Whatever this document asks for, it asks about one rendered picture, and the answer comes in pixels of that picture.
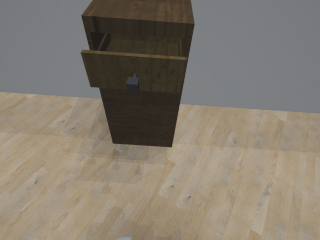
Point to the handle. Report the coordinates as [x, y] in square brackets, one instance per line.
[132, 84]

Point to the cabinet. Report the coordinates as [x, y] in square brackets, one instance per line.
[146, 118]

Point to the drawer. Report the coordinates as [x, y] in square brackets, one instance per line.
[158, 62]

